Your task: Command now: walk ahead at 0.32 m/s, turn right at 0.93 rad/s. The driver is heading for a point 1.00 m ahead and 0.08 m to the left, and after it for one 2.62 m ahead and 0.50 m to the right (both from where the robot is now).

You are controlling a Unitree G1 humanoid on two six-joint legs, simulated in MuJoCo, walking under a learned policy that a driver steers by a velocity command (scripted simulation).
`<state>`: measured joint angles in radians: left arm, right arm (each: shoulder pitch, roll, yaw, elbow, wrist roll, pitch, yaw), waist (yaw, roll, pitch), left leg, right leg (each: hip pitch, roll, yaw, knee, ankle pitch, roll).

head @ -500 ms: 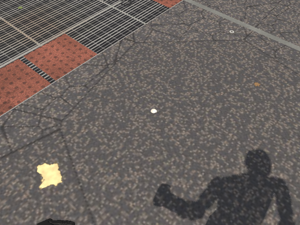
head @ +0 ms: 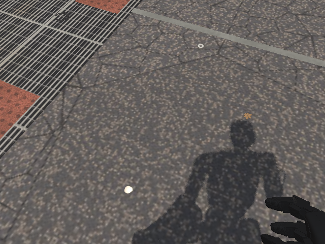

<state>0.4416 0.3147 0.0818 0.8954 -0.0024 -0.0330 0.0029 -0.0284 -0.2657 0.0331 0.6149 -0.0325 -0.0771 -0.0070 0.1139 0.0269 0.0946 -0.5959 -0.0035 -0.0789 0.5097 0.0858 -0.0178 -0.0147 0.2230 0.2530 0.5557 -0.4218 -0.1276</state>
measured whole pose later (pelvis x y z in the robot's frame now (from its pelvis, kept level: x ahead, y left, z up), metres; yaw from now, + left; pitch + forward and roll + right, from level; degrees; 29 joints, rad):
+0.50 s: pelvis +0.13 +0.00 +0.01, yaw -13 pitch +0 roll +2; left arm 0.10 0.20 -0.02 0.68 0.04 0.04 0.00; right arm 0.33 -0.26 -0.03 0.79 -0.01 0.03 0.02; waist -0.08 0.03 0.03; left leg -0.37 0.02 0.06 0.71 -0.43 -0.01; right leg -0.29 0.00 0.01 0.53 -0.23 -0.04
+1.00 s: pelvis +0.19 +0.05 +0.02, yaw +12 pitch +3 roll -2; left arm 0.13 0.30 0.05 0.68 0.06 -0.02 -0.04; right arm 0.46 -0.28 -0.06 0.76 -0.01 0.00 0.02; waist -0.06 -0.04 -0.04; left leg -0.08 -0.06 -0.06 0.38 -0.35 0.10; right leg -0.62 -0.05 0.00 1.01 -0.22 0.06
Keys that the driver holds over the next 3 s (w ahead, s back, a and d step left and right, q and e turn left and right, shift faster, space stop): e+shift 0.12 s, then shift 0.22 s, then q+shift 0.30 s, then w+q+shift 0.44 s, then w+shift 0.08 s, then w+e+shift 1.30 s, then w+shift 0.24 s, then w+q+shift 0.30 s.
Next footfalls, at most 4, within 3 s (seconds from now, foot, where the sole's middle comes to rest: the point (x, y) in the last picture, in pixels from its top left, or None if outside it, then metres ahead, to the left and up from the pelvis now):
0.02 left None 0.25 0.12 -0.76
0.42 right None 0.18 -0.11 -0.76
0.84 left None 0.12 0.11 -0.76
1.24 right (180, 204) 0.57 0.04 -0.76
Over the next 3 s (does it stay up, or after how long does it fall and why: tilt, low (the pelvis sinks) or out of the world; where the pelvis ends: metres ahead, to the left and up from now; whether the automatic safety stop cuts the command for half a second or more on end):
stays up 1.74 -0.18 0.00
